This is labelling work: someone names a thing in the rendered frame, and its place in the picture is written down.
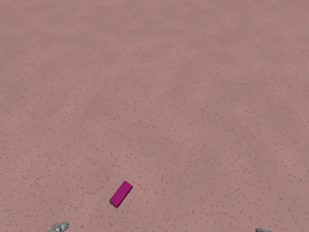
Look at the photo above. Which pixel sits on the small box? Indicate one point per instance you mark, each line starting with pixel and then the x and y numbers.
pixel 121 193

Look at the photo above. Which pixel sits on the left robot hand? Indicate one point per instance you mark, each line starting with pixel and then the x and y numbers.
pixel 59 227

